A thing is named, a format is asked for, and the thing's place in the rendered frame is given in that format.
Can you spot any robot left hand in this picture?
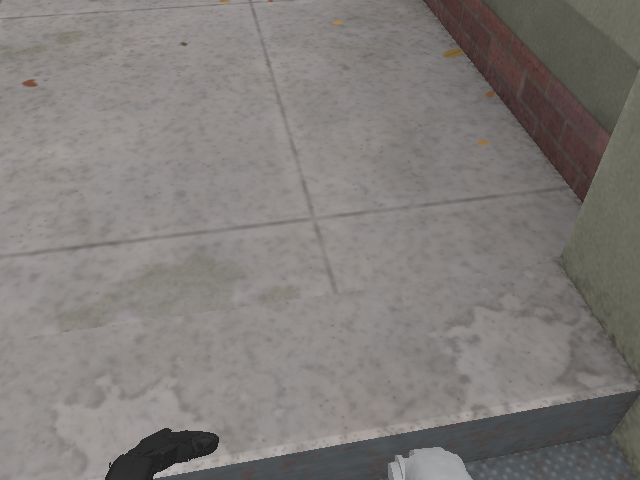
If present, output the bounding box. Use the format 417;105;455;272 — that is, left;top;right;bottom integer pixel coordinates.
105;428;219;480

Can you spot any right robot thigh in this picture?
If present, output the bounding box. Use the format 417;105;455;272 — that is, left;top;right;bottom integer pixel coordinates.
388;447;473;480

